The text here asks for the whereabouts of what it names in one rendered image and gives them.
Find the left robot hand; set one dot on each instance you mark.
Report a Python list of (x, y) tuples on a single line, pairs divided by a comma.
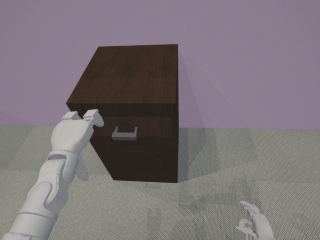
[(73, 134)]

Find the drawer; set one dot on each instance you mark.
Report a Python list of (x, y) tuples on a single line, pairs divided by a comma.
[(147, 126)]

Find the cabinet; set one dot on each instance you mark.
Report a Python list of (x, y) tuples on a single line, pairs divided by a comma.
[(133, 81)]

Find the right robot hand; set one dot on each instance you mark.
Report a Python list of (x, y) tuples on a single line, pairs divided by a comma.
[(259, 226)]

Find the handle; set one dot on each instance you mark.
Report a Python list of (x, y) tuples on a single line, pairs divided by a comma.
[(124, 136)]

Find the robot left forearm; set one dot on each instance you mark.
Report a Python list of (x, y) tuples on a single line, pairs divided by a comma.
[(46, 198)]

